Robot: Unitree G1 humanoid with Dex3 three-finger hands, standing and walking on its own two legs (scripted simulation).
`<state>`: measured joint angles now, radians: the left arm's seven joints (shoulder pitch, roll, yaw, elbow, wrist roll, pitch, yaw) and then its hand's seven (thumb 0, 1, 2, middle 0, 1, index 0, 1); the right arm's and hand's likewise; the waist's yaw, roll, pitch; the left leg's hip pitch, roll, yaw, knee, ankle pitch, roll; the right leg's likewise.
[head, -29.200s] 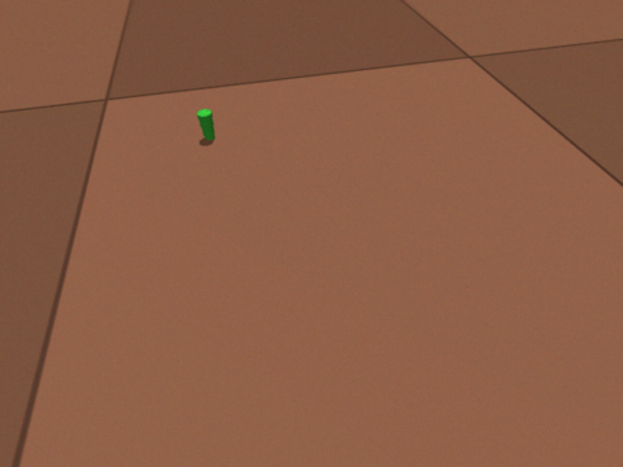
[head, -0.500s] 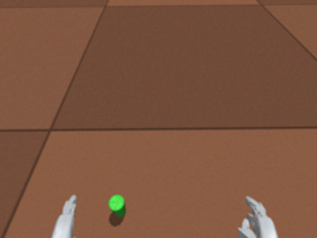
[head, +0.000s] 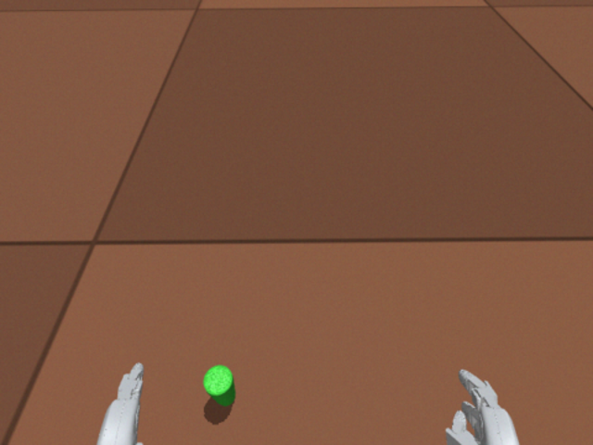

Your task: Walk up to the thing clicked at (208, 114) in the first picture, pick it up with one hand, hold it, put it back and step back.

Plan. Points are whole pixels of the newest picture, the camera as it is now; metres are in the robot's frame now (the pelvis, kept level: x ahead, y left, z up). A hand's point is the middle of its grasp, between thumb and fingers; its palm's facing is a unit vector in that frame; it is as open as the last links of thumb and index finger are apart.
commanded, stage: stand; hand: left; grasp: from the side
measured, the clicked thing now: (222, 388) +0.39 +0.23 -0.64
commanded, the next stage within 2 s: none
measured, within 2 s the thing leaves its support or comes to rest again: neither
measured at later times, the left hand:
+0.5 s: hand out of the picture +0.16 +0.20 -0.09, palm faces -0.03 -0.94 -0.34, open 9.0 cm
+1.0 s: hand out of the picture +0.04 +0.25 -0.10, palm faces -0.01 -0.94 -0.34, open 7.4 cm
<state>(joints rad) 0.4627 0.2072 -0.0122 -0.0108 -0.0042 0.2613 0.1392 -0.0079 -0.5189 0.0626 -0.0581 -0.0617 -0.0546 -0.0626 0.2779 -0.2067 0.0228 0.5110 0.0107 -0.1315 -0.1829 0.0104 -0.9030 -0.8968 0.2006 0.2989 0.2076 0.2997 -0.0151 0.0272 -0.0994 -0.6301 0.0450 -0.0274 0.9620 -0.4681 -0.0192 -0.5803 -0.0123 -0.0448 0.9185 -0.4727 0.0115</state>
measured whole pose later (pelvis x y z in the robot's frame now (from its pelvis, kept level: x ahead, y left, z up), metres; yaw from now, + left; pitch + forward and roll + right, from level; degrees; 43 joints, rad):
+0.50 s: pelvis +0.00 +0.00 +0.01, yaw +0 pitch +3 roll +0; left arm 0.26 0.29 -0.01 0.46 0.06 0.06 0.04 0.00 0.60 0.83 -0.20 -0.30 -0.20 -0.30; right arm 0.17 -0.26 0.01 0.74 -0.07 -0.04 -0.05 0.01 -0.90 -0.90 0.20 0.30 0.21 0.30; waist 0.01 -0.02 0.00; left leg -0.48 0.02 0.00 0.85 -0.42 -0.01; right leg -0.46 -0.04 -0.02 0.86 -0.45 0.00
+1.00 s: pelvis -0.02 +0.01 +0.05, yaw +0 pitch -4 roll +0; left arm 0.19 0.32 0.00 1.04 0.03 0.00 0.02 0.01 0.91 0.90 -0.21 -0.30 -0.20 -0.31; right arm 0.18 -0.30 -0.02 1.07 -0.03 0.00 -0.01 0.00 -0.91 -0.90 0.20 0.30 0.21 0.30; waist 0.01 0.00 0.05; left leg -0.18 0.00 0.01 0.46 -0.21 0.00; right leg -0.16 -0.05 -0.02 0.48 -0.24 0.03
